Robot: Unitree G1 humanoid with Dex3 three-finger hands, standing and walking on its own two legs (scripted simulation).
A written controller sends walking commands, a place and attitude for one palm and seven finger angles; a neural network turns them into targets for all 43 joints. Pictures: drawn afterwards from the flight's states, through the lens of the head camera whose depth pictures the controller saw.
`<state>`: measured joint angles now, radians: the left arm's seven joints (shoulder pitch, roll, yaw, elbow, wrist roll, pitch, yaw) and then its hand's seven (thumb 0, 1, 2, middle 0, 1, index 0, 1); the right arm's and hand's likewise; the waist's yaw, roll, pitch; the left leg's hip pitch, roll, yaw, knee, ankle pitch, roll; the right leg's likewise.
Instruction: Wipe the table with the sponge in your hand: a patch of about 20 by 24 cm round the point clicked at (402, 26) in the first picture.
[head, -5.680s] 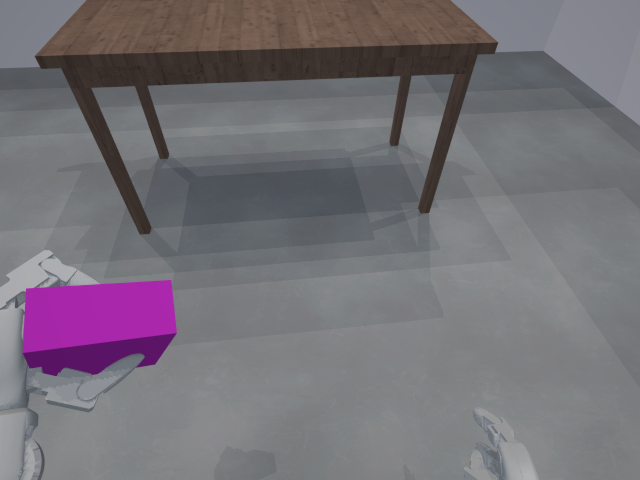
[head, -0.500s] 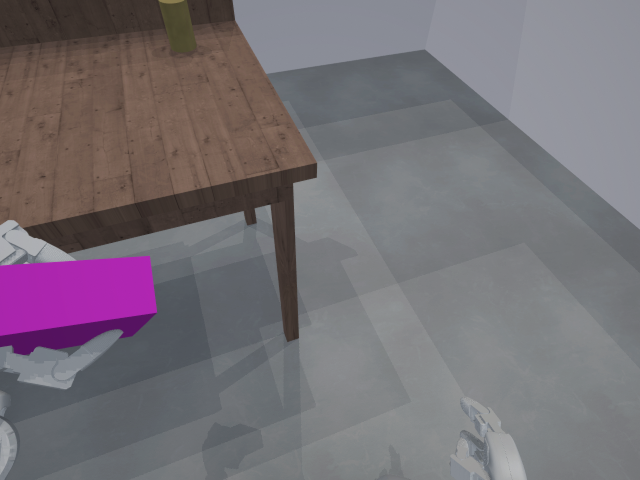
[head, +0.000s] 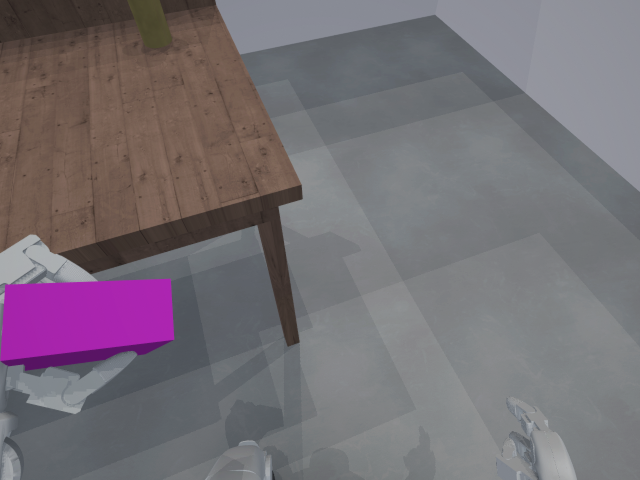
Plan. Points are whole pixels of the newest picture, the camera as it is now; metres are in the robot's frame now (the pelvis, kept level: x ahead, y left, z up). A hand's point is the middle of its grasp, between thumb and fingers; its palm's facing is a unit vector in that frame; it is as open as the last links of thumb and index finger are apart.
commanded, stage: take the last steps up to it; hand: left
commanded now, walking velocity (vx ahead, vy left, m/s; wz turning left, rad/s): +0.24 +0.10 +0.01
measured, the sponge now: (112, 325) +0.23 +0.19 +0.15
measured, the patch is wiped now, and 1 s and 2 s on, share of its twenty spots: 0.00 0.00 0.00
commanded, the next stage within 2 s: come to a stop and stand still in 0.66 s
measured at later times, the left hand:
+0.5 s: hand (89, 244) +0.30 +0.23 +0.17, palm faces +0.41 -0.77 -0.48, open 9.3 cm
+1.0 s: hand (68, 207) +0.35 +0.28 +0.16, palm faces +0.42 -0.81 -0.42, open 9.3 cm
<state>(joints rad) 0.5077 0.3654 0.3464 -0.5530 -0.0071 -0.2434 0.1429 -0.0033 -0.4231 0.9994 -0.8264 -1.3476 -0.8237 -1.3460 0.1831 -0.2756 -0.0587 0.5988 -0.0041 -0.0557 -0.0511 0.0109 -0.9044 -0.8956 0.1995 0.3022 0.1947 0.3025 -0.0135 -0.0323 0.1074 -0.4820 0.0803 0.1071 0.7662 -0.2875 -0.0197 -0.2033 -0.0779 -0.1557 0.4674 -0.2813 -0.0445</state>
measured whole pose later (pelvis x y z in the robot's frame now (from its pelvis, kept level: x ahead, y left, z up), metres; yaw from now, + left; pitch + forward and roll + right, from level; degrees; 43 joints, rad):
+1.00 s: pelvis +0.13 +0.03 -0.01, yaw -1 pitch -1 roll +0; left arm 0.44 0.39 0.39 -0.52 -0.02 -0.20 0.16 0.00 -0.42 1.00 -0.82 -1.35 -0.82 -1.35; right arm 0.18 -0.15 0.01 0.56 0.00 -0.06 -0.04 0.01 -0.90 -0.90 0.20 0.30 0.19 0.30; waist 0.01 -0.04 0.09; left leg -0.26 0.07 0.14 0.51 -0.23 0.01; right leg -0.33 -0.04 -0.07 0.77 -0.45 0.02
